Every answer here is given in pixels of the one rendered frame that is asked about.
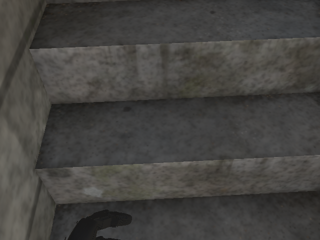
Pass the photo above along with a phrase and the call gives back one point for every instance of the robot left hand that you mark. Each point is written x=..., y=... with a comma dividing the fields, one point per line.
x=86, y=228

